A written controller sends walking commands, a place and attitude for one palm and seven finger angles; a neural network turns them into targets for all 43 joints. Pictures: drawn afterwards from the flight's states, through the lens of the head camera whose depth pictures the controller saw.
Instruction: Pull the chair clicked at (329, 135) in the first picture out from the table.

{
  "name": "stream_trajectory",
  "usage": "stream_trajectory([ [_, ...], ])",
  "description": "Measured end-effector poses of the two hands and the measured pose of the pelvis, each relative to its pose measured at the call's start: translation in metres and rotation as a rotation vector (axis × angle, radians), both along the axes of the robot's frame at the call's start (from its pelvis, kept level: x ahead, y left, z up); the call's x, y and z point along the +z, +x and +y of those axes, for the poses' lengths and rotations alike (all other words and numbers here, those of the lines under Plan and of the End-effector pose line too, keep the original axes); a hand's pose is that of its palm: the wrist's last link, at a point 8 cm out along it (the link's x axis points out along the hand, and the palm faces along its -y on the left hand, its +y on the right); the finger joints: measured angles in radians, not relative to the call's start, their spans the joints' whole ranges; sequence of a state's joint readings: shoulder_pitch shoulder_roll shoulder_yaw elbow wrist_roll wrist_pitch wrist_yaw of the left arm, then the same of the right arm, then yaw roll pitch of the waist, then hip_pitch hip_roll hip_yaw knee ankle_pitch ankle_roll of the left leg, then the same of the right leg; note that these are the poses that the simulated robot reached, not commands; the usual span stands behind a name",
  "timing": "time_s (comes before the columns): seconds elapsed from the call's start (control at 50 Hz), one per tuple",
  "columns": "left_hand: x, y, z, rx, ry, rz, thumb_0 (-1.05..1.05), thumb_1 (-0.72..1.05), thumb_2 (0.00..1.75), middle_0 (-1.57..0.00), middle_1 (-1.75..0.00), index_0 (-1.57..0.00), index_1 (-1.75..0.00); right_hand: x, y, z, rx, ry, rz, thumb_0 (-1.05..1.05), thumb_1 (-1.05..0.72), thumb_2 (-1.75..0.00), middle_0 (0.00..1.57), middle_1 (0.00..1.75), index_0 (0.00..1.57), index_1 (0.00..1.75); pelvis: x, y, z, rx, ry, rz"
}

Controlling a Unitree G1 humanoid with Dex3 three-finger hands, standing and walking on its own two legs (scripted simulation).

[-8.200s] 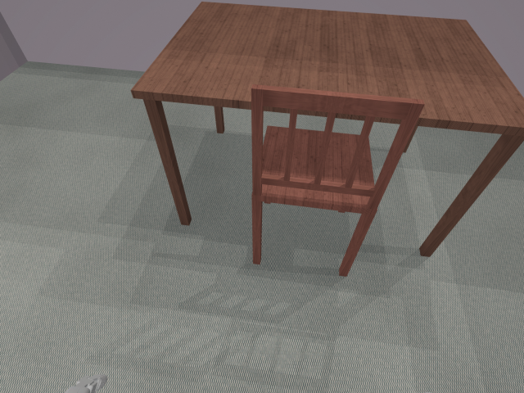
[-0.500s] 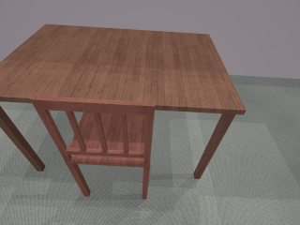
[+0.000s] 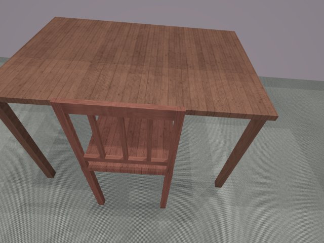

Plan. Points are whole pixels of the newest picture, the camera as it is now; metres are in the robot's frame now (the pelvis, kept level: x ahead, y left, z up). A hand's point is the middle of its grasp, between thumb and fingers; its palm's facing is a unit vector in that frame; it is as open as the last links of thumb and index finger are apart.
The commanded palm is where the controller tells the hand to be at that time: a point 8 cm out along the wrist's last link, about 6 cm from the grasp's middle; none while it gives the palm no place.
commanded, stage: look again from close up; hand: left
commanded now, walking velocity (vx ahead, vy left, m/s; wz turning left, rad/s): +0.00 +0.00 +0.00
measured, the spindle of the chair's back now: (123, 139) +0.47 +0.16 -0.10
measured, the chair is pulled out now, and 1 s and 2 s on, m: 0.00 0.00 0.00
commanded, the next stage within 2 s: none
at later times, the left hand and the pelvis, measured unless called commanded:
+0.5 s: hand out of the picture -0.03 +0.20 -0.18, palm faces +0.00 -0.99 -0.16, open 7.4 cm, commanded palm none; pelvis +0.00 +0.03 +0.00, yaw +0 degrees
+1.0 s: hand out of the picture -0.03 +0.17 -0.18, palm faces +0.01 -0.99 -0.14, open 7.4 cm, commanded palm none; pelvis +0.00 +0.02 +0.00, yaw -1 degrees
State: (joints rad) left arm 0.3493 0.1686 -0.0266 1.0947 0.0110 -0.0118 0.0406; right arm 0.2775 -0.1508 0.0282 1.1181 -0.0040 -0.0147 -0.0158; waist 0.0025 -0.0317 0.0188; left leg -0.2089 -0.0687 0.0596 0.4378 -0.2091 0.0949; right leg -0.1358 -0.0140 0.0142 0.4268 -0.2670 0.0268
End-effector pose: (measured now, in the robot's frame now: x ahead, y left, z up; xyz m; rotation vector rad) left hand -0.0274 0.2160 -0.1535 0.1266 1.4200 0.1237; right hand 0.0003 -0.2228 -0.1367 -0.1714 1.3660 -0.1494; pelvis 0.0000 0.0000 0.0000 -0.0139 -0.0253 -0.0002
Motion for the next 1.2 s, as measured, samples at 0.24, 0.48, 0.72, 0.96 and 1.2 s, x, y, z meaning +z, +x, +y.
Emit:
stream_trajectory([
  [0.24, -0.003, -0.001, 0.014, -0.002, -0.018, 0.008, 0.0, 0.91, 0.9, -0.2, -0.3, -0.2, -0.3, 0.004, 0.003, 0.016, -0.005, -0.018, -0.011, 0.0, -0.91, -0.9, 0.2, 0.3, 0.2, 0.3, 0.0, -0.001, 0.019, -0.001, 0.001, 0.003],
  [0.48, -0.001, -0.007, 0.028, -0.001, 0.0, 0.032, 0.0, 0.91, 0.9, -0.2, -0.3, -0.2, -0.3, 0.002, -0.003, 0.028, -0.02, -0.01, 0.001, 0.0, -0.91, -0.9, 0.2, 0.3, 0.2, 0.3, 0.001, -0.001, 0.028, -0.007, 0.006, 0.004],
  [0.72, 0.001, -0.013, 0.025, -0.002, 0.002, 0.055, 0.0, 0.91, 0.9, -0.2, -0.3, -0.2, -0.3, 0.0, -0.013, 0.031, -0.039, 0.009, 0.028, 0.0, -0.91, -0.9, 0.2, 0.3, 0.2, 0.3, 0.001, 0.0, 0.026, -0.014, 0.01, 0.008],
  [0.96, 0.001, -0.009, 0.009, 0.003, -0.016, 0.036, 0.0, 0.91, 0.9, -0.2, -0.3, -0.2, -0.3, -0.001, -0.012, 0.023, -0.042, 0.01, 0.02, 0.0, -0.91, -0.9, 0.2, 0.3, 0.2, 0.3, 0.002, 0.001, 0.018, -0.014, 0.008, 0.004],
  [1.2, 0.0, -0.007, -0.002, 0.002, -0.025, 0.016, 0.0, 0.91, 0.9, -0.2, -0.3, -0.2, -0.3, 0.0, -0.013, 0.016, -0.04, 0.009, 0.013, 0.0, -0.91, -0.9, 0.2, 0.3, 0.2, 0.3, 0.002, -0.001, 0.01, -0.011, 0.006, -0.002],
])
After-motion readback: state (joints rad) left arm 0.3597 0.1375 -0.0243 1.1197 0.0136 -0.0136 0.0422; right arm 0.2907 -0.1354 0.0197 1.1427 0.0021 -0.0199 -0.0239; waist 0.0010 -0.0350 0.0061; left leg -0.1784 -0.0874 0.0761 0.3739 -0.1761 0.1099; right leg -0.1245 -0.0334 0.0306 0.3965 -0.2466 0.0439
